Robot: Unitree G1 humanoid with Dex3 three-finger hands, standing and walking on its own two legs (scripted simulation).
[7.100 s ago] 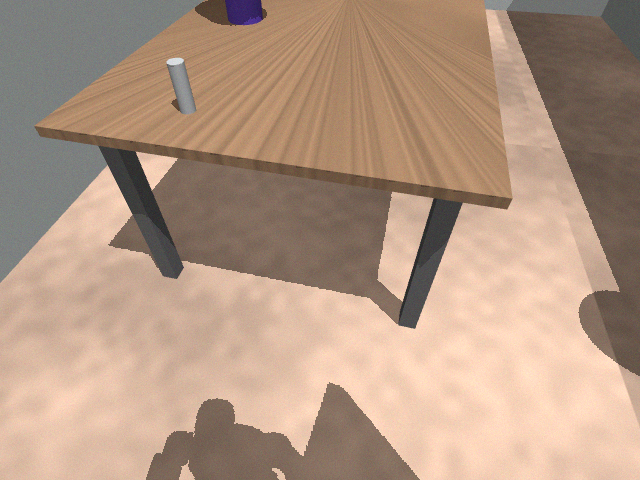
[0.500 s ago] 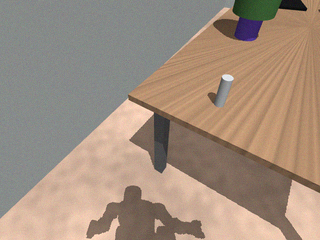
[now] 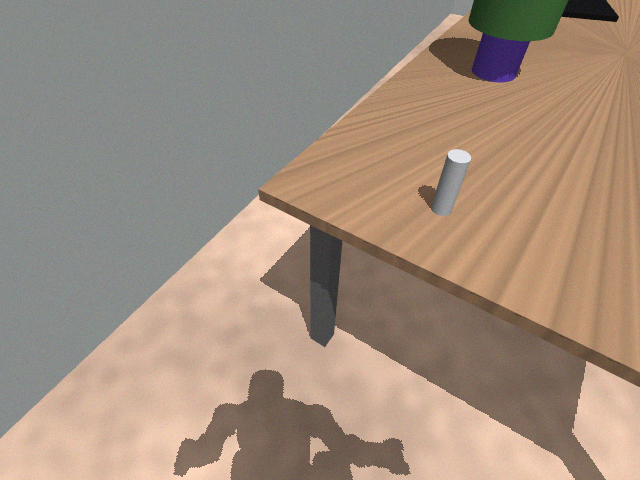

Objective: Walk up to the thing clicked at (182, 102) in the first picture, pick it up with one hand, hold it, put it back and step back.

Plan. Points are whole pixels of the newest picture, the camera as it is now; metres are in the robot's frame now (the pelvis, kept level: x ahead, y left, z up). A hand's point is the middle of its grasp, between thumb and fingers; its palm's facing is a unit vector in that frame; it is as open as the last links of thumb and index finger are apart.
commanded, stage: stand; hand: left
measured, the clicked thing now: (449, 184) +0.62 -0.23 +0.01
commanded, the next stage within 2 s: walk up in 0.02 s
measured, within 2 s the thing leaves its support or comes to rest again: neither
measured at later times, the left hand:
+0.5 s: hand out of the picture +0.13 +0.14 -0.17, palm faces -0.28 -0.90 -0.35, open 7.4 cm
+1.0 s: hand (311, 365) +0.34 +0.03 -0.16, palm faces -0.46 -0.77 -0.45, open 7.4 cm
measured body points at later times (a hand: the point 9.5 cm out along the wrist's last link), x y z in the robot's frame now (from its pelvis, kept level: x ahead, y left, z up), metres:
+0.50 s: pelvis +0.02 -0.12 -0.04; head +0.03 -0.13 +0.41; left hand +0.15 +0.19 -0.15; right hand -0.01 -0.49 -0.14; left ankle +0.01 +0.03 -0.71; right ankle +0.02 -0.27 -0.75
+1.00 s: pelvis +0.09 -0.17 -0.04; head +0.13 -0.20 +0.41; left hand +0.36 +0.06 -0.13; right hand +0.01 -0.49 -0.15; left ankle +0.12 -0.05 -0.75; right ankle +0.07 -0.29 -0.75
